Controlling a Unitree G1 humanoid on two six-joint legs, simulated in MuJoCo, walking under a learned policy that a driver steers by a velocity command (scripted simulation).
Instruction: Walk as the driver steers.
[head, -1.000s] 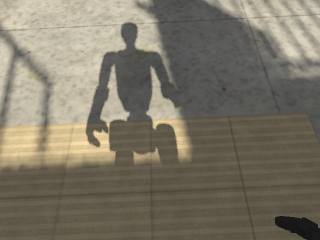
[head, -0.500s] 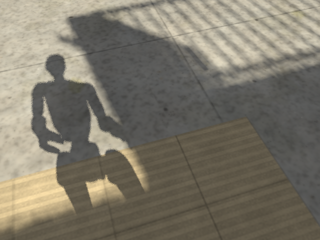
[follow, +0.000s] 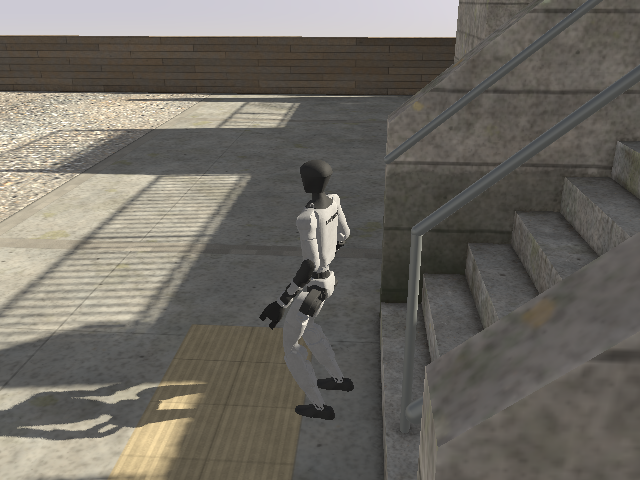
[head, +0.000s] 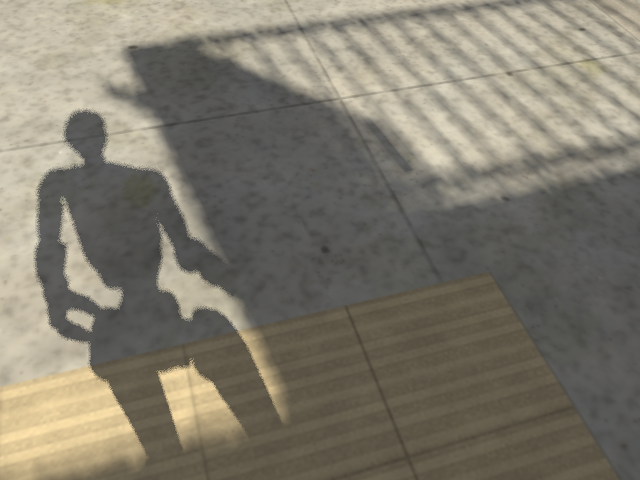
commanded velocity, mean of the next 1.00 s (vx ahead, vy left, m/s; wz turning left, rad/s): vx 0.46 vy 0.00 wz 0.17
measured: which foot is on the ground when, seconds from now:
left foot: down 0.00-0.40, up 0.42-0.90, down 0.92-1.00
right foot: up 0.00-0.38, down 0.40-0.94, up 0.96-1.00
